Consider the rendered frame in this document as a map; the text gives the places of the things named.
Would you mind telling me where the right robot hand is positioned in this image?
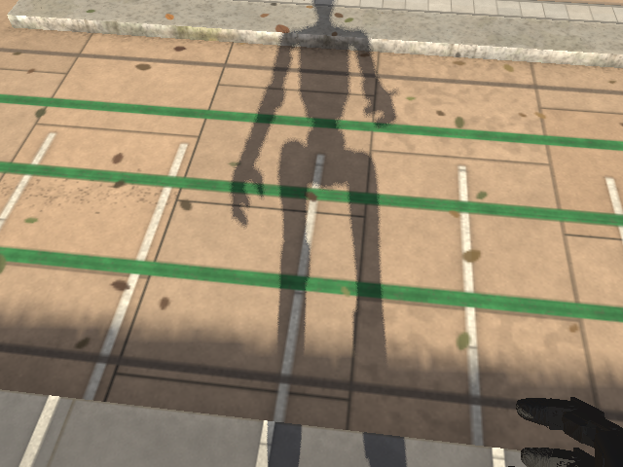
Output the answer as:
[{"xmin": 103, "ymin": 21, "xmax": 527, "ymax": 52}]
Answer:
[{"xmin": 508, "ymin": 397, "xmax": 623, "ymax": 467}]

